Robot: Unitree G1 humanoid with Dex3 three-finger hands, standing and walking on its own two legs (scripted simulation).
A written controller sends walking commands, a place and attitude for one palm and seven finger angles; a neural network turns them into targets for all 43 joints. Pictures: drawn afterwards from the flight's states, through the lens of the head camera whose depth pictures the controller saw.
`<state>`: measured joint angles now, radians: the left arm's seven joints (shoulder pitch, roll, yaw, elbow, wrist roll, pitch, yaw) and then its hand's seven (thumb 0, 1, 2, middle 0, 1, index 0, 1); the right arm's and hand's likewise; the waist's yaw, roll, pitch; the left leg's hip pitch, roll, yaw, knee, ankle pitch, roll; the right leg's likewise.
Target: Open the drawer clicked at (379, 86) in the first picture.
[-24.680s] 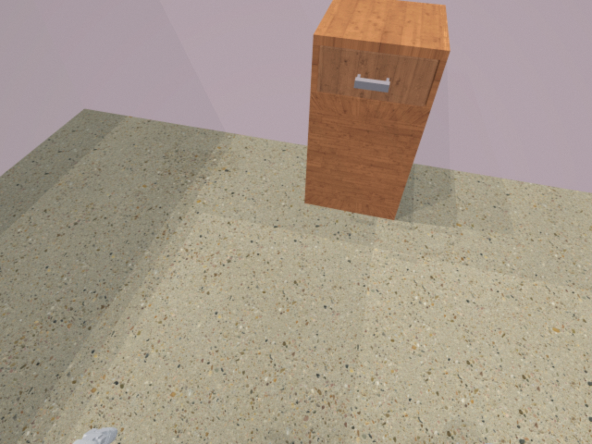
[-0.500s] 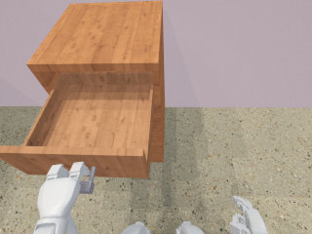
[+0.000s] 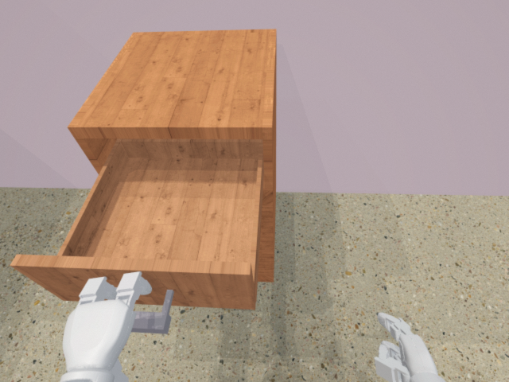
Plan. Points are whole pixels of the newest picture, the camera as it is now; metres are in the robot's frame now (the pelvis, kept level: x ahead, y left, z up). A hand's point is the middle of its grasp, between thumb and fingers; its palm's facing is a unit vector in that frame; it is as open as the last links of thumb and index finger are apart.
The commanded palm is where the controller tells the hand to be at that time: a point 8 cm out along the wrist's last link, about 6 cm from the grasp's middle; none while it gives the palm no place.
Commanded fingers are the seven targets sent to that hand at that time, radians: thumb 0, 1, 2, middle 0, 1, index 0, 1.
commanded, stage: lift the hand off the handle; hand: left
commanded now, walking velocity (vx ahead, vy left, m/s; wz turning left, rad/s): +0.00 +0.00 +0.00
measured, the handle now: (137, 307) +0.24 +0.23 -0.05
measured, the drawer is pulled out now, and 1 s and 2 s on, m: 0.30 0.30 0.30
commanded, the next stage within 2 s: draw the hand back to the body in 1.60 s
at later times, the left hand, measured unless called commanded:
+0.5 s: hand (114, 325) +0.20 +0.23 +0.02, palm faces +0.00 -0.12 -0.99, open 13.7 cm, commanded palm +0.18 +0.22 +0.08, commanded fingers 0.00 -0.50 0.30 -0.30 -1.20 -0.30 -1.20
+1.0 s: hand (106, 310) +0.20 +0.22 +0.06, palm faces +0.01 -0.12 -0.99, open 13.8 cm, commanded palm +0.19 +0.22 +0.12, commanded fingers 0.00 -0.50 0.30 -0.30 -1.20 -0.30 -1.20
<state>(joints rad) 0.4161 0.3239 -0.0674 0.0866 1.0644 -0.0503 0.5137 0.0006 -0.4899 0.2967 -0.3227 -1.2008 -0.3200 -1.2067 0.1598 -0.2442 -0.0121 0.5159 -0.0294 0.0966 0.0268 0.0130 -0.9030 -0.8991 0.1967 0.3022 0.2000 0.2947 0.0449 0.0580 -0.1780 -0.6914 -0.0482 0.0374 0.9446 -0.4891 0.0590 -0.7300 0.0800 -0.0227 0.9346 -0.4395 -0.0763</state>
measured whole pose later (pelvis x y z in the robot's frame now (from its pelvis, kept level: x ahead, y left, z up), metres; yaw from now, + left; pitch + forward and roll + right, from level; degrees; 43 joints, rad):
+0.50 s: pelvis +0.01 +0.01 +0.01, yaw -1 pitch +11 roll +0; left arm 0.48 0.34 -0.08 -0.06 1.04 -0.04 0.44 0.00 -0.49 0.30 -0.32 -1.20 -0.34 -1.22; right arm 0.18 -0.24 0.00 0.50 -0.02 0.10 0.05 0.01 -0.90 -0.90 0.20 0.30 0.20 0.29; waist 0.06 0.07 -0.16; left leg -0.58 -0.05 0.05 0.86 -0.47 0.07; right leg -0.62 0.08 0.00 0.86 -0.42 -0.07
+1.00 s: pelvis +0.01 +0.00 +0.03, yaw -1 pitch +8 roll +0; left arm 0.47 0.38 -0.06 -0.14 0.99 -0.01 0.34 0.00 -0.49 0.30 -0.32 -1.20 -0.32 -1.21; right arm 0.16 -0.24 0.01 0.51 -0.01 0.09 0.04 0.01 -0.90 -0.90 0.20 0.30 0.20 0.29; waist 0.08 0.07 -0.13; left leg -0.46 -0.04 0.05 0.74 -0.42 0.05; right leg -0.51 0.09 0.01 0.75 -0.38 -0.08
